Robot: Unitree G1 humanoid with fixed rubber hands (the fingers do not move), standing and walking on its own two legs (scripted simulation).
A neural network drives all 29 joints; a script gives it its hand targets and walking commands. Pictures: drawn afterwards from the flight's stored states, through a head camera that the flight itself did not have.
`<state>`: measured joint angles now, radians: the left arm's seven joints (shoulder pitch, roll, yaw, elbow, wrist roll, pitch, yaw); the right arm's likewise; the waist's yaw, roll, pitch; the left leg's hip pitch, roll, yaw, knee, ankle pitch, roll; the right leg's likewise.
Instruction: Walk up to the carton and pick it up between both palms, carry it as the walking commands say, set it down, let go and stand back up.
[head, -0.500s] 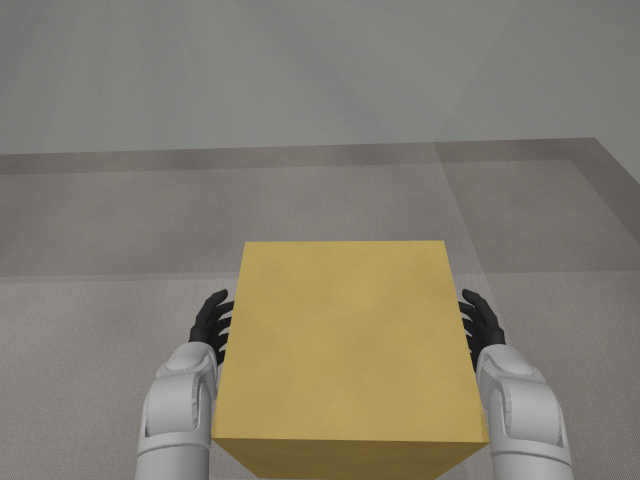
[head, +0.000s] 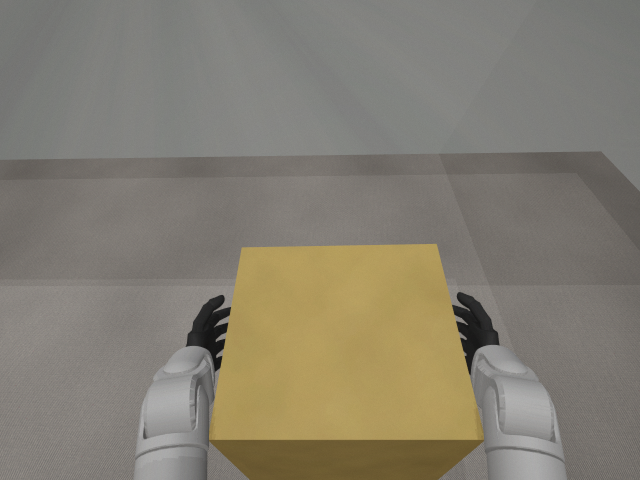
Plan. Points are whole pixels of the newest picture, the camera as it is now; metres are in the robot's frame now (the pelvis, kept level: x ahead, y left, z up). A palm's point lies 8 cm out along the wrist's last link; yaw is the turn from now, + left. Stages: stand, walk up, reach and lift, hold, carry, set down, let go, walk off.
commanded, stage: hold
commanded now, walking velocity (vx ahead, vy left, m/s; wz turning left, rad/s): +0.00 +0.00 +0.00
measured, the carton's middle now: (340, 373) +0.28 +0.00 -0.03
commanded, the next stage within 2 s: carry in 0.06 s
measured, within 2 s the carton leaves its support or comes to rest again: neither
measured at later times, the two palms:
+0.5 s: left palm (163, 363) +0.26 +0.23 +0.03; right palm (441, 365) +0.25 -0.12 +0.04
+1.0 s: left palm (151, 424) +0.17 +0.20 +0.07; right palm (504, 473) +0.13 -0.14 +0.07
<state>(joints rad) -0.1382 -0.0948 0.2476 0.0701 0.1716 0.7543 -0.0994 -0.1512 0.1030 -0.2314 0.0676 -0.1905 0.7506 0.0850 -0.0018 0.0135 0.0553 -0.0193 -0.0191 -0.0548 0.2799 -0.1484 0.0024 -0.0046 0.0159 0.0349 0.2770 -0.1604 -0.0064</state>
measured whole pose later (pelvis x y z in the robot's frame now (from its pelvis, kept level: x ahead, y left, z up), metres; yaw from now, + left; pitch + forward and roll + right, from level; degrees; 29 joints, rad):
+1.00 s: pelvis -0.11 +0.07 -0.02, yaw -6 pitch +3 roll -1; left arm -0.17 -0.11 0.21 -0.25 0.07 1.18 0.03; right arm -0.21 0.04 -0.20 -0.23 -0.05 1.19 -0.03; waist -0.03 0.05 -0.14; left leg -0.46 0.01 0.15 0.47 -0.18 0.04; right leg -0.30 -0.03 -0.09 0.53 -0.35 0.02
